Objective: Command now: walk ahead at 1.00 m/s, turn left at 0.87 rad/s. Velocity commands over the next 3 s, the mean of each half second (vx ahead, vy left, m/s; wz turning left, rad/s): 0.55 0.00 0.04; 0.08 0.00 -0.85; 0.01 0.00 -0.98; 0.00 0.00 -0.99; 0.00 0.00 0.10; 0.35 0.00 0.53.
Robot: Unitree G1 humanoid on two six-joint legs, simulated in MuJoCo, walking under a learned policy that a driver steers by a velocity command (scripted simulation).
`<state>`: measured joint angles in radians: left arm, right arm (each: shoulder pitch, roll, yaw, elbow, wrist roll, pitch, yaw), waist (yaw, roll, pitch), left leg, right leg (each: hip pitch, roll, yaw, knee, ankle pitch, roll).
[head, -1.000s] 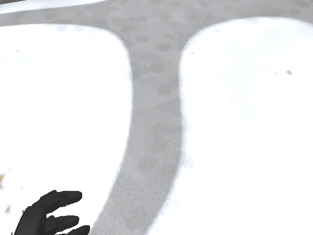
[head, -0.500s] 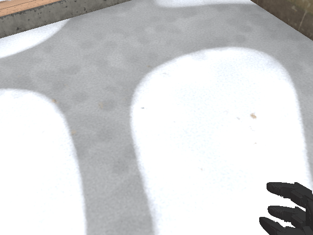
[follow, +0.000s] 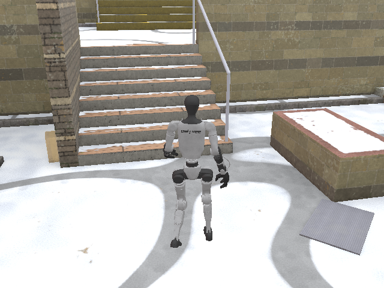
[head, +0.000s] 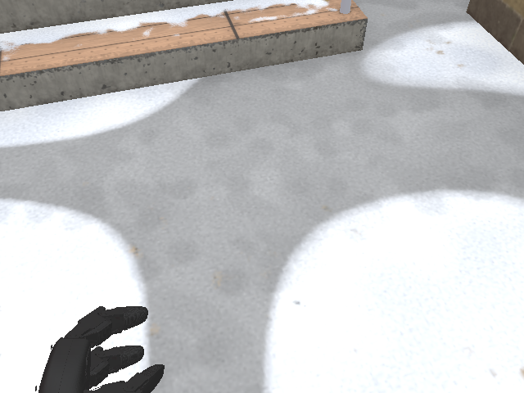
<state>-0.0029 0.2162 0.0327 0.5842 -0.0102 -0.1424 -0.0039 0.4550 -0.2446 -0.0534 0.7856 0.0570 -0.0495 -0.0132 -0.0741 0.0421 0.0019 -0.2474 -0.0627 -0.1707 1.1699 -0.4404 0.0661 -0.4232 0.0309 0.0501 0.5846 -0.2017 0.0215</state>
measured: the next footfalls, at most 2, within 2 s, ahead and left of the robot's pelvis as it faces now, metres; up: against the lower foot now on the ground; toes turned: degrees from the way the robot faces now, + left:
left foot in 0.30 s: +0.45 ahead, +0.16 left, +0.00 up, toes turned +6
right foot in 0.72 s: +0.45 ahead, -0.10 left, +0.00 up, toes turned -18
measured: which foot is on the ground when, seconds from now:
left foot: up 0.00-0.28, down 0.30-0.72, up 0.74-1.00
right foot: down 0.00-0.32, up 0.34-0.70, down 0.72-1.00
